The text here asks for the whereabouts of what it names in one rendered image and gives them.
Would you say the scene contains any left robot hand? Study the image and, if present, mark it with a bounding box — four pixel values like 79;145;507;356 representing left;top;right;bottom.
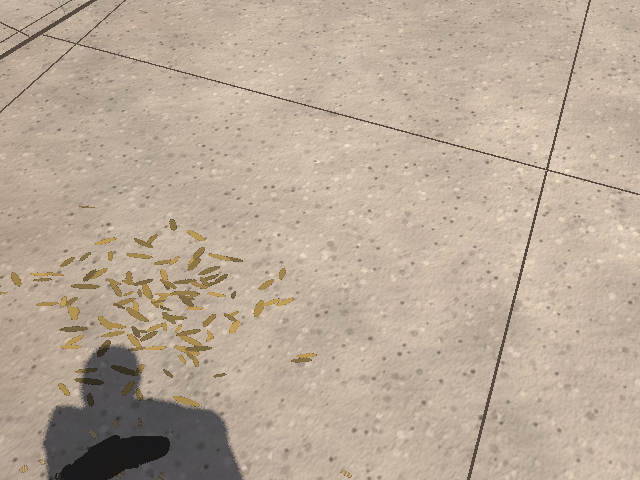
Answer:
55;435;170;480

